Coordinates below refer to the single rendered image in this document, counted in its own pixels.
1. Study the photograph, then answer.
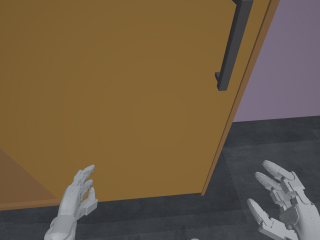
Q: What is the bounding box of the left robot hand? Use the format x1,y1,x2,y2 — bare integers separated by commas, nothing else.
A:
57,164,98,220

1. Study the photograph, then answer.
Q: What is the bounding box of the handle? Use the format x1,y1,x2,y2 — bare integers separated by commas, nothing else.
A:
215,0,254,91

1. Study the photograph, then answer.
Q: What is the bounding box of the robot left forearm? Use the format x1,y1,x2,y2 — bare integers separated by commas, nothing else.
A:
44,215,77,240

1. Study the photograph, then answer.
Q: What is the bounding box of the right robot hand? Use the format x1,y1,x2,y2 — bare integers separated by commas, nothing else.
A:
247,160,320,240

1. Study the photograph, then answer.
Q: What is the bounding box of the wardrobe door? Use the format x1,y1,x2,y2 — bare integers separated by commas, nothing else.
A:
0,0,270,202
0,148,57,204

